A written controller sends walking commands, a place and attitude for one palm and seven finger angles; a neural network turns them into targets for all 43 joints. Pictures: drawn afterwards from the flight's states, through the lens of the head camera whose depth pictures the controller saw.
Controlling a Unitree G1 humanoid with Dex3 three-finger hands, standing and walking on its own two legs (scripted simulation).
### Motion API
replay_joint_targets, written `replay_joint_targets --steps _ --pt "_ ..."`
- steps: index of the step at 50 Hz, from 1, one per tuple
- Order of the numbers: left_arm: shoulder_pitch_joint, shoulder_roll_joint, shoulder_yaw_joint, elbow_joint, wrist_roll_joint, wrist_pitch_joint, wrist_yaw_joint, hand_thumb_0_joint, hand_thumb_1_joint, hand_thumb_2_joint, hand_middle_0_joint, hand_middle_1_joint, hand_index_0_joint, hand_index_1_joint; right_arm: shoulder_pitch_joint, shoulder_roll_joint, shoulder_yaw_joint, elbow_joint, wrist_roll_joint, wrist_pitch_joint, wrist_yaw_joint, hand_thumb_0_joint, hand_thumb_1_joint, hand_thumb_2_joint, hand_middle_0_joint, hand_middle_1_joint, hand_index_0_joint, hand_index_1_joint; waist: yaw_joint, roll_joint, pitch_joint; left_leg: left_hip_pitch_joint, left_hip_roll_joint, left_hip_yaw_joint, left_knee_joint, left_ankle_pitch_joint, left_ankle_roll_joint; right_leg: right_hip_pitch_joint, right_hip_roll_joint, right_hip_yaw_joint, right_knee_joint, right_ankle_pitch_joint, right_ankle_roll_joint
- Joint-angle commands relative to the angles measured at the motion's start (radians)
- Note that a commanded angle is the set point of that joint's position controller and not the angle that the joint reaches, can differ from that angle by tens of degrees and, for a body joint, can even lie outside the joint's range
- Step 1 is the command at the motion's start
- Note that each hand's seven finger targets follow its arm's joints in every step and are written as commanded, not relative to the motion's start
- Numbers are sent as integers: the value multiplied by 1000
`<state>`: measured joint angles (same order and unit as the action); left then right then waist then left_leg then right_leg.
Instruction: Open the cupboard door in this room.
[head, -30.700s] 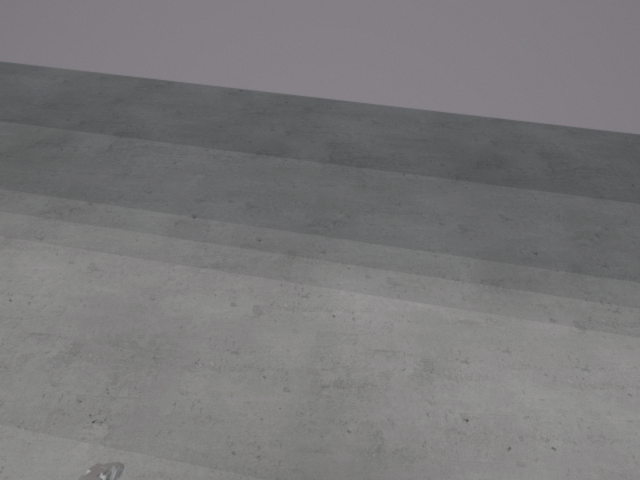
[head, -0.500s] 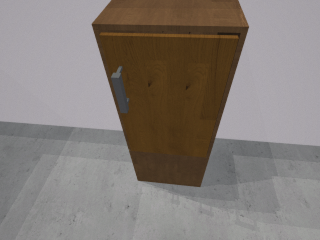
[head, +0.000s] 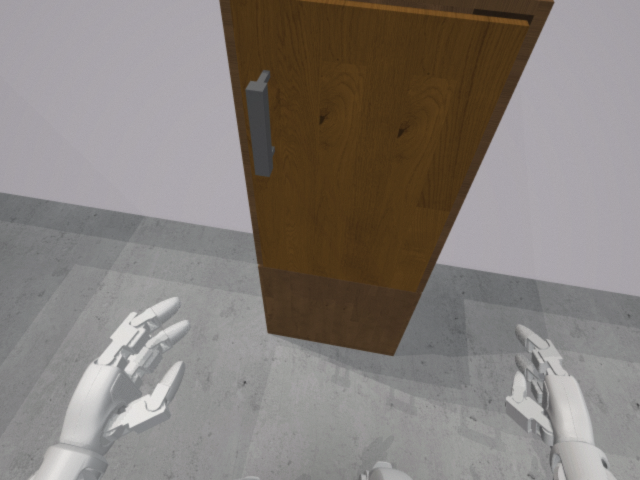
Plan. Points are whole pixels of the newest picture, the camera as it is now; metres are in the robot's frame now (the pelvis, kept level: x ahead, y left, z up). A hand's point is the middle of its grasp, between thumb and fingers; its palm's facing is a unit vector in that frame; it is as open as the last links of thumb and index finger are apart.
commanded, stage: raise the hand with hooked fingers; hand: left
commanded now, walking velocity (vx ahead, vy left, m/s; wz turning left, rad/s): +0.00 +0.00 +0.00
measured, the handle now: (264, 125) +0.59 +0.13 +0.12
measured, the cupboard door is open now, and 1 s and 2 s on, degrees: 0 0 0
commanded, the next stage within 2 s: move the hooked fingers beside the handle in 1.74 s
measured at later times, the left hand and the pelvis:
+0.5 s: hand (104, 364) +0.23 +0.25 +0.06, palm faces -0.09 -0.99 -0.06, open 11.2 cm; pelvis -0.01 +0.04 +0.00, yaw +1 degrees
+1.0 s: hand (69, 299) +0.27 +0.29 +0.11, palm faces -0.05 -1.00 -0.06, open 13.8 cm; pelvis +0.01 +0.03 +0.02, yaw +1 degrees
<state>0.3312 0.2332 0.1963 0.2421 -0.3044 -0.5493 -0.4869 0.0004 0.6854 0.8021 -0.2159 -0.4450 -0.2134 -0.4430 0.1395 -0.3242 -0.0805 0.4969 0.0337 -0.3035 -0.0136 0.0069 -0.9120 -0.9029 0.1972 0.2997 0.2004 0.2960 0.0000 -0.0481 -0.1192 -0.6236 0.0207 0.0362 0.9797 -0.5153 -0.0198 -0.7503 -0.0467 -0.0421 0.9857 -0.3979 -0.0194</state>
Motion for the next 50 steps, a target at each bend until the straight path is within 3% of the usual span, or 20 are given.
replay_joint_targets --steps 1,2,4,5,7,9,10,11,15,18,20,24,29,31,35,38,42,46,49,50 --pt "-111 153 107 -314 -76 40 -19 0 457 710 -232 -585 -232 -585 30 -82 -6 -194 9 -19 -17 0 -900 -900 200 300 200 300 8 63 -131 -123 -59 -7 -40 145 41 161 16 118 -167 -92 -3" --pt "-111 118 69 -379 -65 44 6 0 433 700 -233 -600 -233 -600 54 -70 1 -194 4 -17 -19 0 -900 -900 200 300 200 300 -4 107 -151 -87 -51 -15 -45 175 42 157 28 87 -140 -30 -4" --pt "-156 136 45 -524 -19 40 65 0 387 680 -237 -630 -237 -630 77 -66 9 -179 -7 -12 -22 0 -900 -900 200 300 200 300 -21 171 -201 -29 -36 -41 -52 244 44 143 46 30 -82 104 -9" --pt "-212 163 40 -564 -9 46 79 0 363 670 -238 -645 -238 -645 84 -76 22 -171 -20 -9 -26 0 -900 -900 200 300 200 300 -37 169 -179 -36 -27 -55 -37 265 45 120 58 16 -52 134 -14" --pt "-150 131 7 -545 25 73 97 0 317 650 -242 -675 -242 -675 88 -64 26 -152 -14 -8 -27 0 -900 -900 200 300 200 300 -44 189 -180 -15 -22 -67 -56 264 42 106 56 -5 -65 125 -11" --pt "-152 147 12 -510 35 113 103 0 270 630 -245 -705 -245 -705 70 -67 38 -142 -6 -9 -31 0 -900 -900 200 300 200 300 -44 201 -129 -40 -20 -84 -92 189 36 91 59 -22 -89 42 -9" --pt "-161 180 42 -457 31 143 97 0 247 620 -247 -720 -247 -720 63 -74 43 -134 -3 -3 -36 0 -900 -900 200 300 200 300 -42 167 -105 -62 -20 -95 -97 167 33 94 68 -29 -88 19 -13" --pt "-163 192 50 -473 36 165 94 0 223 610 -248 -735 -248 -735 56 -74 46 -143 1 0 -38 0 -900 -900 200 300 200 300 -34 165 -129 -61 -22 -96 -114 137 33 102 62 -29 -103 -14 -9" --pt "-110 216 109 -403 1 258 89 0 130 570 -255 -795 -255 -795 31 -65 65 -153 4 -4 -46 0 -900 -900 200 300 200 300 3 142 -147 -62 -28 -101 -171 136 28 176 60 -42 -130 -22 -10" --pt "-97 213 137 -408 -26 268 94 0 60 540 -260 -840 -260 -840 41 -58 69 -150 3 -13 -46 0 -900 -900 200 300 200 300 8 77 -160 -48 -22 -99 -192 173 25 211 58 -49 -151 4 -4" --pt "-123 236 159 -395 -39 262 92 0 13 520 -263 -870 -263 -870 38 -67 76 -147 -1 -20 -45 0 -900 -900 200 300 200 300 15 92 -129 -58 -26 -101 -203 171 20 216 60 -48 -154 -4 -11" --pt "-142 217 132 -409 -34 234 91 0 -80 480 -270 -930 -270 -930 75 -75 69 -134 4 -44 -42 0 -900 -900 200 300 200 300 -4 101 -130 -6 -19 -100 -221 177 20 205 55 -50 -174 12 -5" --pt "-205 274 172 -385 -31 242 78 0 -197 430 -278 -1005 -278 -1005 94 -92 62 -118 7 -51 -52 0 -900 -900 200 300 200 300 -6 115 -123 33 -17 -101 -239 211 21 234 52 -47 -194 53 -5" --pt "-237 305 188 -421 -29 243 73 0 -243 410 -282 -1035 -282 -1035 97 -92 64 -114 8 -51 -52 0 -900 -900 200 300 200 300 3 181 -148 78 -15 -104 -246 293 13 263 55 -52 -187 112 -11" --pt "-271 327 219 -373 -46 259 65 0 -337 370 -288 -1095 -288 -1095 105 -98 67 -102 4 -43 -55 0 -900 -900 200 300 200 300 0 150 -115 97 -13 -102 -253 360 10 294 64 -54 -207 180 -12" --pt "-312 334 229 -325 -52 281 40 0 -407 340 -293 -1140 -293 -1140 97 -96 68 -99 10 -30 -61 0 -900 -900 200 300 200 300 -4 170 -102 112 -16 -86 -266 343 16 311 59 -46 -235 191 -8" --pt "-387 365 246 -279 -59 313 -1 0 -500 300 -300 -1200 -300 -1200 93 -99 76 -97 10 -17 -69 0 -900 -900 200 300 200 300 -7 167 -122 139 -18 -77 -274 371 22 354 63 -36 -258 240 -9" --pt "-470 403 270 -257 -69 328 -34 0 -500 300 -300 -1200 -300 -1200 89 -97 84 -92 10 -8 -72 0 -900 -900 200 300 200 300 -6 186 -137 175 -20 -75 -284 414 23 388 67 -31 -275 289 -11" --pt "-495 418 297 -178 -80 343 -54 0 -500 300 -300 -1200 -300 -1200 89 -99 83 -86 12 1 -79 0 -900 -900 200 300 200 300 -10 111 -127 159 -22 -67 -289 394 29 407 64 -22 -300 293 -5" --pt "-510 439 311 -154 -84 347 -66 0 -500 300 -300 -1200 -300 -1200 88 -103 86 -81 10 6 -79 0 -900 -900 200 300 200 300 -4 136 -118 162 -25 -61 -285 404 28 418 67 -16 -302 305 -11"
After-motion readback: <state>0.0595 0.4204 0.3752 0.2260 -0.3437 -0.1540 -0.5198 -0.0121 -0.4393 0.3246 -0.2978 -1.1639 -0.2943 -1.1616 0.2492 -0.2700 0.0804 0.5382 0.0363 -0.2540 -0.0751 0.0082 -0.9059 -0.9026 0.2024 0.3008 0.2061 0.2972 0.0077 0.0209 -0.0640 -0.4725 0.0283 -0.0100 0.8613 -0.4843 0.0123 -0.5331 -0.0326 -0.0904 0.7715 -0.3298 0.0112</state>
